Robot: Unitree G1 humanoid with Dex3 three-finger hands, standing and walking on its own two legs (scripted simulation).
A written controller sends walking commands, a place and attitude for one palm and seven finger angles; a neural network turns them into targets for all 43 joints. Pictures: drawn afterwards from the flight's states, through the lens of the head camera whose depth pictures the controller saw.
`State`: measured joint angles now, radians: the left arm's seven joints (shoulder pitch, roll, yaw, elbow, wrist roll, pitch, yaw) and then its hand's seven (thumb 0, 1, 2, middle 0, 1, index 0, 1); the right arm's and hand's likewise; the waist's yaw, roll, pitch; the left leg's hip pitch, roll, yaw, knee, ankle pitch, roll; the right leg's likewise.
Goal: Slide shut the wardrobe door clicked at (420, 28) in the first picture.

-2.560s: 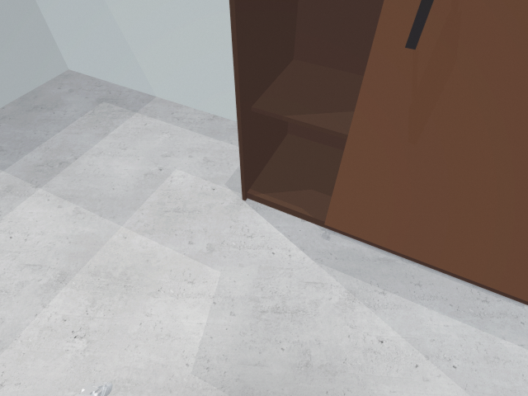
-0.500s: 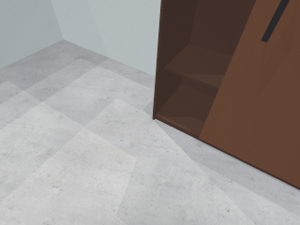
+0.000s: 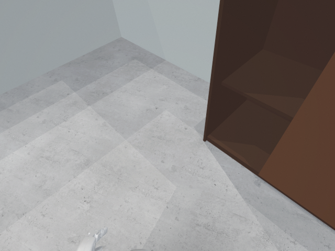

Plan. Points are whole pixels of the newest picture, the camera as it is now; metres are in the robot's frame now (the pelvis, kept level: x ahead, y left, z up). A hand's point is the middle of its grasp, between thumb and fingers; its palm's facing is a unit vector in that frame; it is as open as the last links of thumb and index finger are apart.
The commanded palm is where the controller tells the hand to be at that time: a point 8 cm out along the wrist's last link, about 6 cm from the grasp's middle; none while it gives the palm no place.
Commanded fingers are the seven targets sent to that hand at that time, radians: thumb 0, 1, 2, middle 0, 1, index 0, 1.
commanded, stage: walk to a spot facing it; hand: right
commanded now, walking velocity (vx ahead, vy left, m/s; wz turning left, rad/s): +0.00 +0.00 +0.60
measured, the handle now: out of the picture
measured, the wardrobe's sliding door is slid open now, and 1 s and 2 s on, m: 0.41 0.41 0.41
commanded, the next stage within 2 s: none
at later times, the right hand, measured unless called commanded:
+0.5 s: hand (217, 211) +0.25 -0.13 -0.14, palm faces -0.34 +0.91 -0.25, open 7.4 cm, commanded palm none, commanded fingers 0.00 -0.90 -0.90 0.20 0.30 0.20 0.30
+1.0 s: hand (226, 210) +0.26 -0.15 -0.16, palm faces -0.55 +0.81 -0.21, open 7.4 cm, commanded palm none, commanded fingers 0.00 -0.90 -0.90 0.20 0.30 0.20 0.30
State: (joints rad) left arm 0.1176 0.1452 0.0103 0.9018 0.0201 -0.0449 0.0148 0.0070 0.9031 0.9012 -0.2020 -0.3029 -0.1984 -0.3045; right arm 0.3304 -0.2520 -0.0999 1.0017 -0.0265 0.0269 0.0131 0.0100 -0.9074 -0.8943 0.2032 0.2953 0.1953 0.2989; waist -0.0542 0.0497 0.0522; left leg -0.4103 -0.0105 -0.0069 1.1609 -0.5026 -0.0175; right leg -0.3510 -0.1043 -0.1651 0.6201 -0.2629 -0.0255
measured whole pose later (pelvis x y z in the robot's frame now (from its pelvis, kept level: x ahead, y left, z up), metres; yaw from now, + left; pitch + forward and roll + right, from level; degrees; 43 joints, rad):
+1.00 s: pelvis +0.07 -0.02 +0.01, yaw +37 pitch +0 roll +1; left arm 0.21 0.18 0.04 0.90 0.02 0.00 0.02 0.01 0.90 0.90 -0.20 -0.30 -0.20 -0.30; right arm 0.21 -0.24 -0.10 0.90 -0.02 0.09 0.04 0.01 -0.91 -0.89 0.20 0.30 0.19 0.30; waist 0.00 0.01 0.08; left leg -0.44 0.04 0.05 0.94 -0.43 -0.07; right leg -0.20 -0.13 -0.25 0.51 -0.30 0.00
